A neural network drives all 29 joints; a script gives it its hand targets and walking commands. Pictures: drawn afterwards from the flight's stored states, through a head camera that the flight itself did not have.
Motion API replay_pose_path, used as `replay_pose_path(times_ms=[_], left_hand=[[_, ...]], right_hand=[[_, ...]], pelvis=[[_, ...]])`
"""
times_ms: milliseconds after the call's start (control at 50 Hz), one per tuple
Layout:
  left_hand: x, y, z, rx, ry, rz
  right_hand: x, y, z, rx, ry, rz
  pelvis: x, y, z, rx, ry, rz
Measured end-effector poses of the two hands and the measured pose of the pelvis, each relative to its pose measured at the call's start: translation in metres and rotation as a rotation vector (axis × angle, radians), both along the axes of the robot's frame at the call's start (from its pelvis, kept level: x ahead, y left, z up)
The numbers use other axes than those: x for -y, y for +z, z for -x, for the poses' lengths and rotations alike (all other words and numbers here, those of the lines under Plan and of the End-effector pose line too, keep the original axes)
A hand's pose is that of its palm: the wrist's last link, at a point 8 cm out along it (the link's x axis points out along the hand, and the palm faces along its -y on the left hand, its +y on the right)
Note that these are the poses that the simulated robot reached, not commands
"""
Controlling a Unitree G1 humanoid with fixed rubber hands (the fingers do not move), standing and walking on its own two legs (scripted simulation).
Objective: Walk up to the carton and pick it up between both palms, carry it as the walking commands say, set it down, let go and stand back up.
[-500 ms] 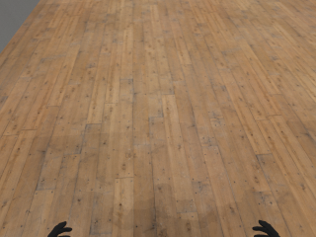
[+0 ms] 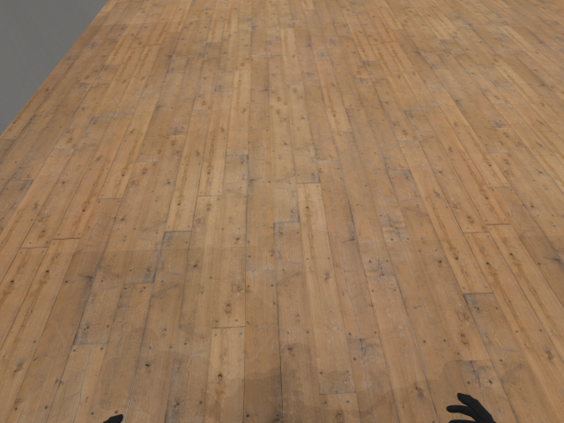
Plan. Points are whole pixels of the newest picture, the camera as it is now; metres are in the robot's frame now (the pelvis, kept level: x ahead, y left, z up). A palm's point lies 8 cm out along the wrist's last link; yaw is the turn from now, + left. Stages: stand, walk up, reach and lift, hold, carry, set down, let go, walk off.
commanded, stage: stand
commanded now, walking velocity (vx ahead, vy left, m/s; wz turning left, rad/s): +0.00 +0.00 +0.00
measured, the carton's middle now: out of the picture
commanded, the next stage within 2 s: walk up in 0.44 s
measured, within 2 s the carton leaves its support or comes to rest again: neither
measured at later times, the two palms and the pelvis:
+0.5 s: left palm out of the picture +0.07 +0.29 -0.12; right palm out of the picture +0.08 -0.29 -0.12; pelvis +0.00 +0.00 +0.00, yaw +1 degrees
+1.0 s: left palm (150, 336) +0.26 +0.23 -0.08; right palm out of the picture +0.10 -0.46 -0.10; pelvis +0.07 -0.08 -0.03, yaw -19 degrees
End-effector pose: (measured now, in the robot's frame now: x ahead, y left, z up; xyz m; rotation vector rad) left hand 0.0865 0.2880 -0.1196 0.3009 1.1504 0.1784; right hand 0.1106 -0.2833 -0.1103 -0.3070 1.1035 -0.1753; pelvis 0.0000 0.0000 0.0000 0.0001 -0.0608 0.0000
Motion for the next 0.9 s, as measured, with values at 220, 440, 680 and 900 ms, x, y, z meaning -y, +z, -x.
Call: replay_pose_path(times_ms=[220,440,680,900], left_hand=[[-0.004,0.001,0.012,-0.026,0.016,-0.012],[-0.007,0.001,0.016,-0.053,0.016,-0.02],[-0.008,0.002,-0.001,-0.048,-0.044,0.003],[0.022,0.045,-0.136,0.116,-0.237,-0.037]], right_hand=[[0.004,-0.004,0.019,-0.053,-0.004,0.003],[0.01,-0.006,0.031,-0.096,-0.029,0.008],[0.018,-0.002,0.018,-0.004,-0.072,0.006],[0.144,0.016,0.032,0.132,-0.238,0.17]], pelvis=[[0.001,0.001,0.003,-0.011,0.009,0.002],[0.002,0.002,0.001,-0.018,0.012,0.003],[0.004,-0.003,-0.004,-0.041,-0.067,-0.02],[0.055,-0.018,-0.044,-0.045,-0.274,-0.05]])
